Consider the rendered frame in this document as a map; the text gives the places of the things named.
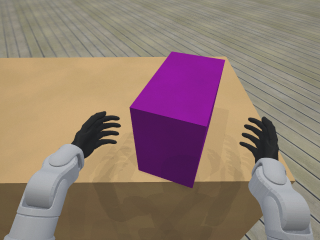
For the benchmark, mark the robot left hand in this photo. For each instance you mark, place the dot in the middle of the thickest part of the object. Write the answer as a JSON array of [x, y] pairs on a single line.
[[88, 138]]

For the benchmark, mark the pedestal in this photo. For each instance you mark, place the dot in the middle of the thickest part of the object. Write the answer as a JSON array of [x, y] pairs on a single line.
[[44, 101]]

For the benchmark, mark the robot right hand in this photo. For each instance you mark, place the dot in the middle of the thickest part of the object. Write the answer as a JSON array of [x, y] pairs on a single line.
[[267, 144]]

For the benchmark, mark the carton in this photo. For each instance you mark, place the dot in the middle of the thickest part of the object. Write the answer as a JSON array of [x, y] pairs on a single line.
[[171, 116]]

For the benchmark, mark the robot right forearm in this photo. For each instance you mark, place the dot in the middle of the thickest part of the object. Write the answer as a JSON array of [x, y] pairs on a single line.
[[285, 212]]

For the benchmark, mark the robot left forearm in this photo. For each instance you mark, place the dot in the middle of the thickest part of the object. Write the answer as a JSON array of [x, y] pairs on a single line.
[[44, 195]]

